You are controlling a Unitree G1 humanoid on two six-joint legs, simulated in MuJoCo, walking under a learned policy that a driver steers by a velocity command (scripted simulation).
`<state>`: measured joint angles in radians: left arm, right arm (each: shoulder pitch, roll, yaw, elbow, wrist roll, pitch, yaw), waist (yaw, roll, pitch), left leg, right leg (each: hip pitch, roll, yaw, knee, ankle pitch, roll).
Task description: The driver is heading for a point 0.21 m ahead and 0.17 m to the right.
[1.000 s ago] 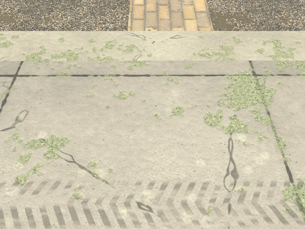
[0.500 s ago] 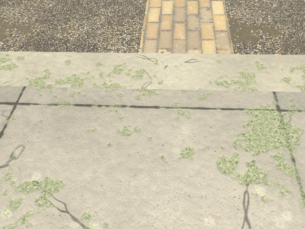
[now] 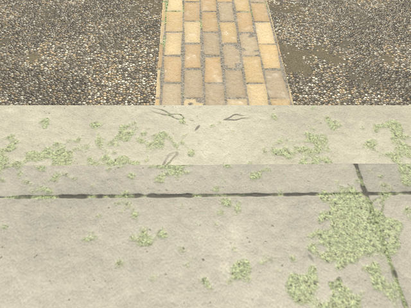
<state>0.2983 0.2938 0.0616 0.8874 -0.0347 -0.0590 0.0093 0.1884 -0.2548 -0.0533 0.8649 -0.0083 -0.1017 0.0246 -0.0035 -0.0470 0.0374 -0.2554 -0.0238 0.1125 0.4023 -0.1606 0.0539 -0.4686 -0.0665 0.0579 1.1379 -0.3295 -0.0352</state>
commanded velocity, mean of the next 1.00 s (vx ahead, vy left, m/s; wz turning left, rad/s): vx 0.15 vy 0.00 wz -0.12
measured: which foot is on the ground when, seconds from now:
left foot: down 0.00-0.34, up 0.36-0.62, down 0.64-1.00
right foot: up 0.00-0.30, down 0.32-1.00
